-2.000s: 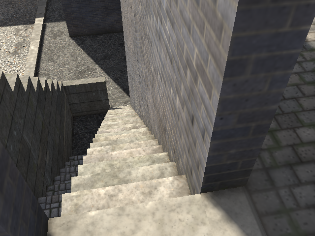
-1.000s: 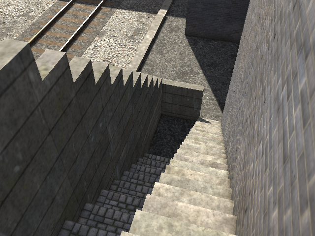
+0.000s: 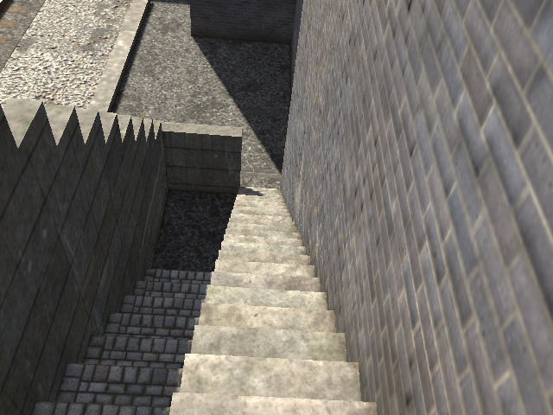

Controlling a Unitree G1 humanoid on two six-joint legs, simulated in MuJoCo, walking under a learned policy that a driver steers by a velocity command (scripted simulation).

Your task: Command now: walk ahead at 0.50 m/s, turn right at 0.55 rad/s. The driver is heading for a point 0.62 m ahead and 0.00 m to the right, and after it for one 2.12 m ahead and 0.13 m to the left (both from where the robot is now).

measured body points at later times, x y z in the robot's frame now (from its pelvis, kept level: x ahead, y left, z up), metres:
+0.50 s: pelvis +0.24 +0.04 -0.17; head +0.25 +0.04 +0.28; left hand +0.45 +0.20 -0.28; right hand +0.06 -0.13 -0.30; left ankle +0.13 +0.15 -0.81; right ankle +0.44 -0.17 -0.79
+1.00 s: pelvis +0.53 +0.01 -0.43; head +0.55 +0.00 +0.02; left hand +0.44 +0.27 -0.56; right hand +0.61 -0.24 -0.57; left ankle +0.61 +0.09 -1.17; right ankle +0.37 -0.11 -0.99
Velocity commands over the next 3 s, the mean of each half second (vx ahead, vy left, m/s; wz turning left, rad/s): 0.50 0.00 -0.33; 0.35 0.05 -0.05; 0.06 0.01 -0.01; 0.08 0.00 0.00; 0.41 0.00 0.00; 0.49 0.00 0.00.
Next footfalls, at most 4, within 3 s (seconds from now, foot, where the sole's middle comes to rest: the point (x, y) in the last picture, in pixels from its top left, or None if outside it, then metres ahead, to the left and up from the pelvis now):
0.10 left None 0.17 0.15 -0.85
0.64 right None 0.40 -0.12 -1.05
1.00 left None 0.61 0.09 -1.26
1.26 right None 0.67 -0.12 -1.26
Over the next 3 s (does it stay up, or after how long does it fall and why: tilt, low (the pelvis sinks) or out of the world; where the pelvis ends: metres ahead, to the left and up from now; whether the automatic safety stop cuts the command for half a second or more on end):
stays up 0.97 0.08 -0.80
